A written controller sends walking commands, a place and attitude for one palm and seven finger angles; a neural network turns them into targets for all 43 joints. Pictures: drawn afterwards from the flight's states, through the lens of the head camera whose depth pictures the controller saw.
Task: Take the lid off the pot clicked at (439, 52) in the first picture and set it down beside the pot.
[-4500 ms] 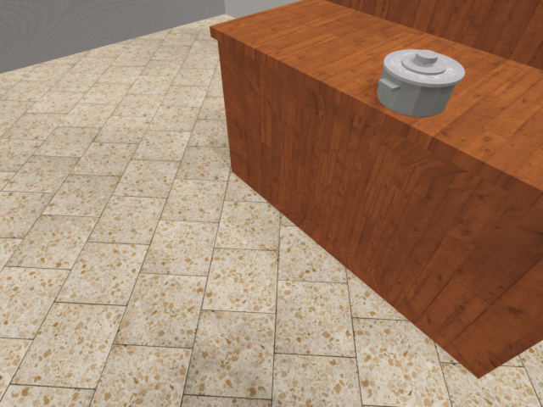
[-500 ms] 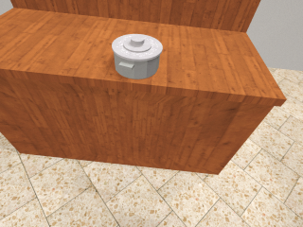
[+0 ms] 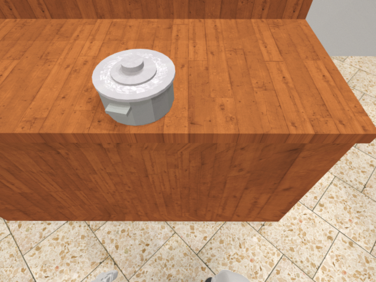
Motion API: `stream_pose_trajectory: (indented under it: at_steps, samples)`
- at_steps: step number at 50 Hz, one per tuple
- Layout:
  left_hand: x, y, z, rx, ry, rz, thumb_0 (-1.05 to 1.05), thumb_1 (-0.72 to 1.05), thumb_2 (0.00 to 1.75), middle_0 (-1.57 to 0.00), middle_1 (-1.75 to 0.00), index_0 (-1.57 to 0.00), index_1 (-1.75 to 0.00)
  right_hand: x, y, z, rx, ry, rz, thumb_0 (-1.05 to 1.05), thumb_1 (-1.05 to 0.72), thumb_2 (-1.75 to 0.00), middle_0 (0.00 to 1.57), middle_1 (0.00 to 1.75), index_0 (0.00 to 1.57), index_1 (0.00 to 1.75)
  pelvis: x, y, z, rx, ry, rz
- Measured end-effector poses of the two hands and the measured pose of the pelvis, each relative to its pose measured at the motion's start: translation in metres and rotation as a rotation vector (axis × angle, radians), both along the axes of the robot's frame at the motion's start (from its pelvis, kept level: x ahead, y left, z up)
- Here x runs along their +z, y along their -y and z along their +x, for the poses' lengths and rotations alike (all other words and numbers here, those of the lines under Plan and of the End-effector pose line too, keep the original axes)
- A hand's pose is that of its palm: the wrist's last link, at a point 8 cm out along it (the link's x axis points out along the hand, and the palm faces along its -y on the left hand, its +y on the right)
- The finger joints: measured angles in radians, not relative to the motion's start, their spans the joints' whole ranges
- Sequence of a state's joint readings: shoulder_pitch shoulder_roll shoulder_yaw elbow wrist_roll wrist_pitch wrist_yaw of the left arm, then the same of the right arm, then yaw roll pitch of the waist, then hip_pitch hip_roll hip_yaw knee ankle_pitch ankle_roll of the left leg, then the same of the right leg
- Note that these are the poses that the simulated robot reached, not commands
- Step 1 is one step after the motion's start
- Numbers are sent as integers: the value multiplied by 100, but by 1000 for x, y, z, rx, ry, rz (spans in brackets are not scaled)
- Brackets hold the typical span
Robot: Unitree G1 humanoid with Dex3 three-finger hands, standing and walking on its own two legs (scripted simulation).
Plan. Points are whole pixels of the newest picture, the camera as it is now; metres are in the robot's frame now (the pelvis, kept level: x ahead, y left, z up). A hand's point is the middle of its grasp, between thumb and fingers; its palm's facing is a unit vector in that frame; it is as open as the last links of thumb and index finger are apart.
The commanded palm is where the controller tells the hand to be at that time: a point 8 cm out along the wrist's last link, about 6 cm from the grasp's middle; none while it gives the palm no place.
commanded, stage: come to a stop and stand still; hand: left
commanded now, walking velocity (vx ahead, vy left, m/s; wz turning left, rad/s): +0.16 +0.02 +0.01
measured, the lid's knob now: (132, 63) +0.56 +0.15 +0.15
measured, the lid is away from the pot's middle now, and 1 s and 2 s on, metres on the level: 0.00 0.00 0.00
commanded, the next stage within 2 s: look again from close up in 1.20 s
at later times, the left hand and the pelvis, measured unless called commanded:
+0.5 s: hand out of the picture +0.10 +0.24 -0.17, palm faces +0.09 -0.97 -0.20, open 7.4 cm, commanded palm none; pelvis +0.07 +0.05 +0.01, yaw +1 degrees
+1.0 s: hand out of the picture +0.04 +0.20 -0.14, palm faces +0.03 -0.97 -0.22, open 7.4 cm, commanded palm none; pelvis +0.01 +0.01 +0.02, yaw +0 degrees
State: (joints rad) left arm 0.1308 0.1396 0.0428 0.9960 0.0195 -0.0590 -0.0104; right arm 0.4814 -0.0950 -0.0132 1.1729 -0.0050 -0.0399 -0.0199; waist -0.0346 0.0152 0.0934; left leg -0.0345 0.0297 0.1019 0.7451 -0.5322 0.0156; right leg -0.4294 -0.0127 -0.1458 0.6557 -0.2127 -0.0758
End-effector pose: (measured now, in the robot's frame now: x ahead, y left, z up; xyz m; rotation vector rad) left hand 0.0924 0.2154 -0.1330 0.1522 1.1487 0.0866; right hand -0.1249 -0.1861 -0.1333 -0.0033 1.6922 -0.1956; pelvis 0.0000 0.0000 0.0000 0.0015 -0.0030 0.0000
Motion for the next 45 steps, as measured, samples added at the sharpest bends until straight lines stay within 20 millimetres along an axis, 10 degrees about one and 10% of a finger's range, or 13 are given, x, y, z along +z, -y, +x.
stream_pose_trajectory:
  at_steps: [11, 21, 30, 45]
  samples:
    - [30, -14, 15, 70, -69, 84, -1, 94, 90, -20, -30, -20, -30, 6, 44, 212, 102, 380, -81, 0, -93, -90, 20, 30, 20, 30, 24, 3, 54, 2, -2, 6]
    - [10, -50, 5, 120, -149, 53, 0, 91, 90, -20, -30, -20, -30, 19, 20, 298, 188, 493, -122, 0, -92, -90, 19, 30, 20, 30, 17, -31, 70, 6, 1, -5]
    - [-3, -85, -7, 121, -207, 29, 1, 91, 90, -20, -29, -20, -30, 40, -17, 275, 215, 469, -165, 0, -91, -90, 20, 30, 20, 30, 23, -53, 62, 1, -6, -48]
    - [15, -62, -31, 48, -162, 36, 1, 91, 90, -20, -29, -19, -30, 32, 20, 149, 86, 333, -154, 0, -91, -90, 20, 30, 21, 30, 29, -31, 16, -7, -2, -30]
